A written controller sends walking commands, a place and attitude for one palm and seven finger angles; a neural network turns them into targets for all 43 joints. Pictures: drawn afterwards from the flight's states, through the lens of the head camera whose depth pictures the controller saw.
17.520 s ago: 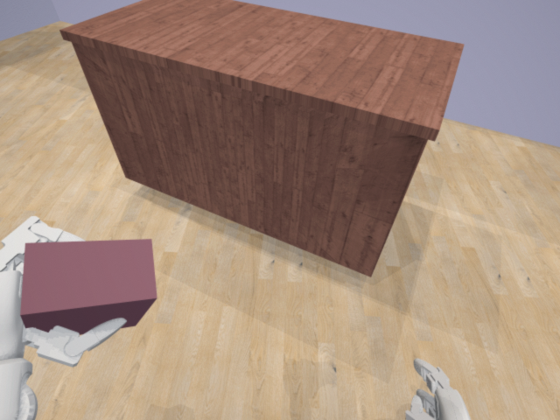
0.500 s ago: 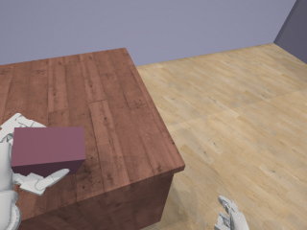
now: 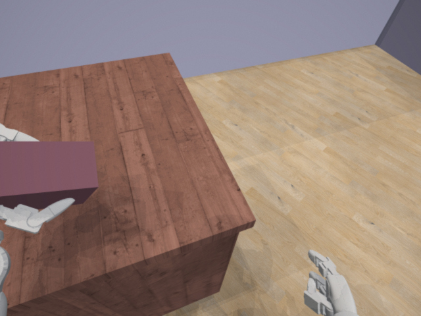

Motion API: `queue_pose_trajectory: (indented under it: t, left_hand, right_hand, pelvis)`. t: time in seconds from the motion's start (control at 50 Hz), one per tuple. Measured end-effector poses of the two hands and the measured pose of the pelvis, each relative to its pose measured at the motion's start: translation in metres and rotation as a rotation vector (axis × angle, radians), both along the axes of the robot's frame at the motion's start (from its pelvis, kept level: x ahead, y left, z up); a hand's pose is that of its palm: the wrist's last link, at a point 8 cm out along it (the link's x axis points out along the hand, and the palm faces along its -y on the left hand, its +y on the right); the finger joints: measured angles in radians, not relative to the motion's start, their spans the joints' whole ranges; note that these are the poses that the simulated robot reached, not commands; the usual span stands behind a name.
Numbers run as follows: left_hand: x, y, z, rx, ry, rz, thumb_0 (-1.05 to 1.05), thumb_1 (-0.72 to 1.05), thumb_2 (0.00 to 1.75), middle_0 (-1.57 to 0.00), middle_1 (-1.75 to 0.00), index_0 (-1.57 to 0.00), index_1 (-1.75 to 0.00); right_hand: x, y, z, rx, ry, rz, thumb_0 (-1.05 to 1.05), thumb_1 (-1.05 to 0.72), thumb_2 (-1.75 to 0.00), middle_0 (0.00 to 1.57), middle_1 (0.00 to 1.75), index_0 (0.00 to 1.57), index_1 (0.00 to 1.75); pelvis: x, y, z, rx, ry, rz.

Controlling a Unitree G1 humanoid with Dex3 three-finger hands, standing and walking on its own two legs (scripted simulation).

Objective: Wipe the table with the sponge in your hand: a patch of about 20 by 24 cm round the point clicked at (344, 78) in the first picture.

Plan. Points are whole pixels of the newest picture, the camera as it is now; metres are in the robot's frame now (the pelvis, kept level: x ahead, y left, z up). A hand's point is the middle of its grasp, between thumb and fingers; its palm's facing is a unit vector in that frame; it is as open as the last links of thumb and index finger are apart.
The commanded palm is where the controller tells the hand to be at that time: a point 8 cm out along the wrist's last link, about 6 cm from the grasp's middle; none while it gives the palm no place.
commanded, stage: look again from close up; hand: left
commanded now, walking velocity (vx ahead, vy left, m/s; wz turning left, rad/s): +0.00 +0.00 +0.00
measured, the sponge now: (59, 178) +0.26 +0.26 +0.16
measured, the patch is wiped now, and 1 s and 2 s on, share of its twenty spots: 0.00 0.00 0.00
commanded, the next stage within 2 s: shuffle to correct the standing spot in 0.08 s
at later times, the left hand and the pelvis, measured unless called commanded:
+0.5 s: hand (49, 205) +0.22 +0.25 +0.16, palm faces +0.37 -0.85 -0.37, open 10.5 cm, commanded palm +0.15 +0.28 +0.18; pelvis -0.01 +0.01 -0.01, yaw -1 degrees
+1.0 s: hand (27, 240) +0.17 +0.26 +0.15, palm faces +0.39 -0.81 -0.44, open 10.5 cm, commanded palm +0.10 +0.29 +0.18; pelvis -0.05 +0.00 -0.01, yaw +2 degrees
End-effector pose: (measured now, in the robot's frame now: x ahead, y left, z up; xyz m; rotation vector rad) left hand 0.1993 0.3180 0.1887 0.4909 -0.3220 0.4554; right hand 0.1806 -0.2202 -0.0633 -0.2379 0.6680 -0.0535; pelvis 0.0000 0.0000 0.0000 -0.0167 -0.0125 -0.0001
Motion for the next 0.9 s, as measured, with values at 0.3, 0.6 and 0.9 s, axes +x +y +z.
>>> queue_pose_trajectory:
  t: [0.3, 0.6, 0.9]
  left_hand:
    - [-0.015, 0.002, -0.020, -0.010, 0.062, -0.081, -0.01, -0.53, 1.00, -0.69, -1.35, -0.71, -1.35]
    - [-0.036, -0.041, -0.021, 0.012, 0.051, -0.149, -0.01, -0.53, 1.00, -0.69, -1.35, -0.71, -1.35]
    - [-0.061, -0.025, -0.020, 0.041, 0.081, -0.128, -0.01, -0.53, 1.01, -0.69, -1.35, -0.71, -1.35]
  right_hand:
    - [-0.023, 0.011, -0.002, -0.049, 0.044, -0.058, 0.01, -0.90, -0.90, 0.20, 0.30, 0.20, 0.30]
    - [-0.007, 0.019, -0.006, 0.042, -0.048, 0.032, 0.01, -0.90, -0.90, 0.20, 0.30, 0.21, 0.30]
    - [-0.096, -0.025, -0.014, -0.071, 0.091, -0.142, 0.01, -0.90, -0.90, 0.20, 0.30, 0.20, 0.30]
  pelvis:
    - [0.002, 0.018, -0.002, 0.001, -0.016, 0.001]
    - [-0.028, -0.007, -0.013, -0.012, -0.009, -0.018]
    - [-0.050, 0.003, -0.009, -0.018, -0.014, 0.000]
